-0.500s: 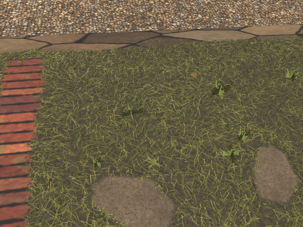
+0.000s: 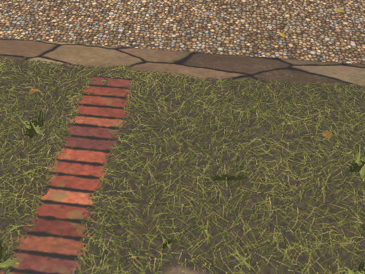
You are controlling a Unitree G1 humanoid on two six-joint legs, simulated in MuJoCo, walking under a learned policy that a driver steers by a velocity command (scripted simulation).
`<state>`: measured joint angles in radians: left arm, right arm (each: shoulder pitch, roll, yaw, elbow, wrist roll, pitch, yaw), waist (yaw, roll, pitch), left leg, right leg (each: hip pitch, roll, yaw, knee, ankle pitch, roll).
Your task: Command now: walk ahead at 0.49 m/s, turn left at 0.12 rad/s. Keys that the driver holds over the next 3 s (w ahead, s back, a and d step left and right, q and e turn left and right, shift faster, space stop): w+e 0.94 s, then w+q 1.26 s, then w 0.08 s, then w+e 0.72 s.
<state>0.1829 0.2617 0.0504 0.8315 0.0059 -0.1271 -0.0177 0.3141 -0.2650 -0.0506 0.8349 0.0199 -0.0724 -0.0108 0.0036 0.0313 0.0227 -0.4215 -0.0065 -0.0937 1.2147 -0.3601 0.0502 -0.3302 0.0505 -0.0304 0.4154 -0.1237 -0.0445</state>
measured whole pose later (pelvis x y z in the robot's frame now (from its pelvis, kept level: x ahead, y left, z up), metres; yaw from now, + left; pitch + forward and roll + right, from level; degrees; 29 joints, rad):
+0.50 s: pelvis +0.25 +0.05 +0.01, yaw -12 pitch +1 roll +1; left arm 0.28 0.30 0.07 0.81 -0.03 -0.05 0.00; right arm 0.27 -0.24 -0.05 0.79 -0.01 -0.11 0.01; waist -0.02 -0.05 -0.01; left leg -0.19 -0.01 0.09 0.36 -0.19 0.03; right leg -0.59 -0.06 0.07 1.14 -0.25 -0.02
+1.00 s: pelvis +0.48 -0.10 +0.00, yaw -30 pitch +2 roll +0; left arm 0.24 0.28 0.07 0.69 -0.01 -0.05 -0.04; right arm 0.21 -0.30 -0.05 0.76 0.01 -0.12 0.00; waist 0.00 0.02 0.05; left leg -0.52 0.10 -0.05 1.18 -0.32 0.00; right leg -0.32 0.11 0.00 0.46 -0.17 -0.11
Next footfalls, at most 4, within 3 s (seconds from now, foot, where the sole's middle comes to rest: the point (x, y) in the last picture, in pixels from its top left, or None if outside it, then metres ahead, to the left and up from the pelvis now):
0.30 left None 0.31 0.14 -0.77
0.84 right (245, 260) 0.52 -0.19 -0.77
1.40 left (230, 171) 0.90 -0.17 -0.77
1.86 right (285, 137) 1.09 -0.43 -0.77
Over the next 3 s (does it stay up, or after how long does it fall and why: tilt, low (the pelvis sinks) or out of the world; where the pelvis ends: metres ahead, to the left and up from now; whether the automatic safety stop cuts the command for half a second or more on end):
stays up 1.54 -0.29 -0.02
